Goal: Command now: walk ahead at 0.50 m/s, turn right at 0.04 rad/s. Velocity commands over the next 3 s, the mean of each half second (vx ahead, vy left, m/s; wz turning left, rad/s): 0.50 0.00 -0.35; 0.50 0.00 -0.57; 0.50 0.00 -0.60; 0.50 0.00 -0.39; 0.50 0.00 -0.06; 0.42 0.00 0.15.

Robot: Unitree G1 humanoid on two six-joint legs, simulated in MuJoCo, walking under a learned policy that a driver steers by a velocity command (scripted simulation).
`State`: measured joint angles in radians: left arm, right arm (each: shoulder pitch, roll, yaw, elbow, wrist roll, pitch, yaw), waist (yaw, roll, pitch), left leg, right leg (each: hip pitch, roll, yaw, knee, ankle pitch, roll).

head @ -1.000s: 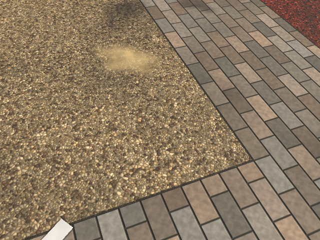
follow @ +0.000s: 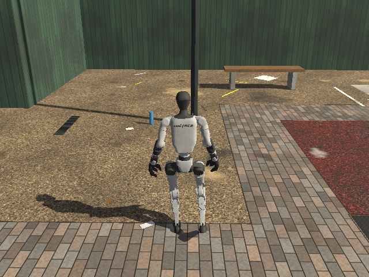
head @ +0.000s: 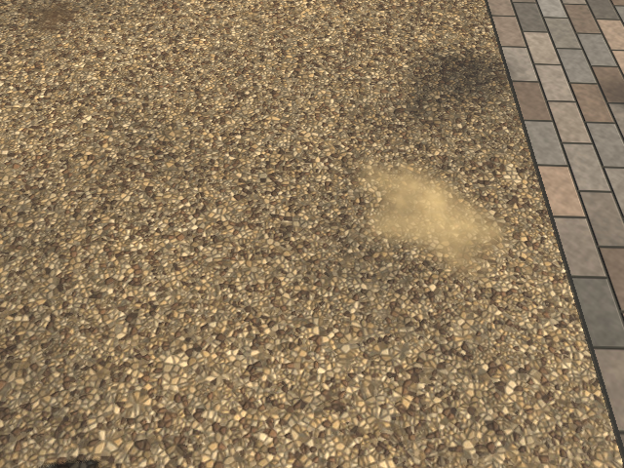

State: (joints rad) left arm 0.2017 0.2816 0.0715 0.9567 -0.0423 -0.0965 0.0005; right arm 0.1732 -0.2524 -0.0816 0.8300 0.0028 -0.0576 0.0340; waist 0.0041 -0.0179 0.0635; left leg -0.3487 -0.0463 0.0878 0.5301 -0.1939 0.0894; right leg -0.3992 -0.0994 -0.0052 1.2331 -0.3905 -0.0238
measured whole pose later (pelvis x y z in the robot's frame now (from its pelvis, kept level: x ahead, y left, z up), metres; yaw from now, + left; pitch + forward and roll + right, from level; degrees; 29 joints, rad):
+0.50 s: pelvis +0.29 -0.07 -0.01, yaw -15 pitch +1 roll +0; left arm 0.10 0.27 0.08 0.82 -0.02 -0.06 -0.04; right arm 0.28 -0.26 -0.07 0.91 0.01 -0.08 -0.02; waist 0.00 -0.01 0.06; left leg -0.16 0.01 0.07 1.09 -0.50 0.00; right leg -0.47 0.07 -0.06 0.62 -0.18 -0.12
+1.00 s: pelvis +0.59 -0.12 +0.00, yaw -33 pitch +2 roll +1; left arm 0.33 0.29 0.07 0.78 -0.03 -0.03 0.01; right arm 0.11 -0.25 -0.06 0.74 -0.01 -0.12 0.01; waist 0.03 -0.03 0.01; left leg -0.40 -0.03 0.02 0.52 -0.17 0.02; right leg -0.36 0.05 0.12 1.17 -0.45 -0.03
